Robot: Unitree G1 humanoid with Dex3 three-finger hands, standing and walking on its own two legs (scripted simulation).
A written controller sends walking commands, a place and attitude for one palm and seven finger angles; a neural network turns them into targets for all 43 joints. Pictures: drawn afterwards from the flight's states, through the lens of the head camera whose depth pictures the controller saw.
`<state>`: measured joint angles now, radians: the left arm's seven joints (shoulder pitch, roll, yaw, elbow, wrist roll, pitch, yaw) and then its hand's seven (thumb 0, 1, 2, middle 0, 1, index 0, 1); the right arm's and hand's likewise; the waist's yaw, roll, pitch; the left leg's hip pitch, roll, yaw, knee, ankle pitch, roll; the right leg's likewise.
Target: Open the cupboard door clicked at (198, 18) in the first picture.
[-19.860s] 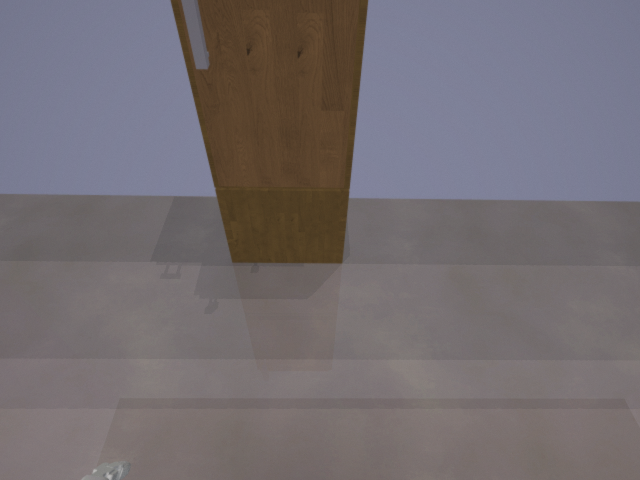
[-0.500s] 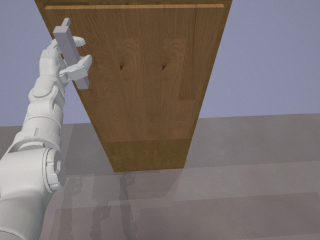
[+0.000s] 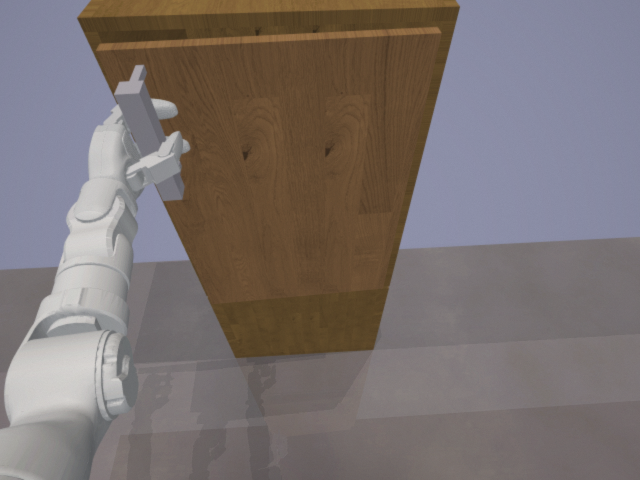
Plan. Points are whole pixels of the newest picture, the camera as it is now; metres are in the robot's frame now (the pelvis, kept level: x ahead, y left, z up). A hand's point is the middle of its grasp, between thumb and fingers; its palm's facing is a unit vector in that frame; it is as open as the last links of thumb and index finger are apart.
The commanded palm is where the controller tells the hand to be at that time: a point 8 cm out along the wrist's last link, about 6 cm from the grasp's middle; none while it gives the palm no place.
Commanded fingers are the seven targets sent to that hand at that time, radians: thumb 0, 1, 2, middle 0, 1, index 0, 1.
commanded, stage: pull the door open along its arc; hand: left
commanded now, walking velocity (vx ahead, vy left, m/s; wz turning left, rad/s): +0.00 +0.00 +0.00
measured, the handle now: (157, 136) +0.52 +0.19 +0.16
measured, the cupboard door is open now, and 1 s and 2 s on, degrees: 2 40 44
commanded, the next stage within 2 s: open thumb and fingers to let go in 0.72 s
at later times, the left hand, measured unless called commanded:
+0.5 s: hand (215, 249) +0.32 +0.09 +0.17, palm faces +0.35 -0.93 +0.06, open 6.1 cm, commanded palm +0.27 +0.14 +0.16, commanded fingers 0.00 0.90 0.90 -0.40 -1.35 -0.40 -1.35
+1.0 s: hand (266, 293) +0.27 +0.04 +0.16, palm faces +0.39 -0.92 +0.01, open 6.7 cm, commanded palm +0.22 +0.08 +0.16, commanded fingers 0.00 0.20 0.60 -0.35 -1.27 -0.35 -1.27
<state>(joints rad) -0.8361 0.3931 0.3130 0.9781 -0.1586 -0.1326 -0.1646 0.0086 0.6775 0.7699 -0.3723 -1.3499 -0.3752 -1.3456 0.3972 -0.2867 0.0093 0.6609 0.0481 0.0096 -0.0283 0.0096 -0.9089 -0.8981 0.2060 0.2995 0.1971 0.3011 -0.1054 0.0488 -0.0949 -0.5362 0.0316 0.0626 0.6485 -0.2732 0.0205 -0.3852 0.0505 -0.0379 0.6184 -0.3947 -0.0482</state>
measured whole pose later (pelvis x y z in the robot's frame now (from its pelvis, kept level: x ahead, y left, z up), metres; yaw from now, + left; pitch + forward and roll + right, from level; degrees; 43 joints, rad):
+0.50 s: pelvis +0.00 -0.02 +0.01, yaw +2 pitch +0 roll +1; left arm -0.13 -0.06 -0.04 -0.10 -0.08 0.29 0.42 -0.02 0.62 0.75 -0.32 -1.35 -0.40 -1.35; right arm 0.11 -0.21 0.03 0.59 0.01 0.06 0.01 0.01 -0.91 -0.90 0.20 0.30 0.19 0.30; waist 0.02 0.05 -0.09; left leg -0.29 0.01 0.04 0.55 -0.25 0.00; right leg -0.14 0.04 -0.06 0.53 -0.39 -0.06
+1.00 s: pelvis -0.01 -0.05 +0.01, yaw +4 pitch -5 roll +1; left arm 0.01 -0.10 -0.23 -0.22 -0.02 0.31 0.53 -0.01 0.56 0.74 -0.38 -1.33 -0.37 -1.33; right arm 0.12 -0.20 0.04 0.67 -0.02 0.11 0.00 0.01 -0.91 -0.90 0.20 0.30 0.19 0.30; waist 0.03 0.08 -0.03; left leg -0.24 0.02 -0.02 0.54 -0.22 -0.02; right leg -0.06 0.06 -0.12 0.51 -0.38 -0.10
